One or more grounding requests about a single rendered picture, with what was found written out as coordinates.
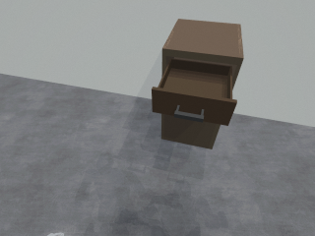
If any handle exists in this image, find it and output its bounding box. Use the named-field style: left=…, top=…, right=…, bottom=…
left=174, top=105, right=204, bottom=123

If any drawer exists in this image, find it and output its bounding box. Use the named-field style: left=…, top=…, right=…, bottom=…
left=152, top=58, right=237, bottom=126

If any cabinet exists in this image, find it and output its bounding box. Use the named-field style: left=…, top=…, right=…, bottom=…
left=161, top=19, right=244, bottom=149

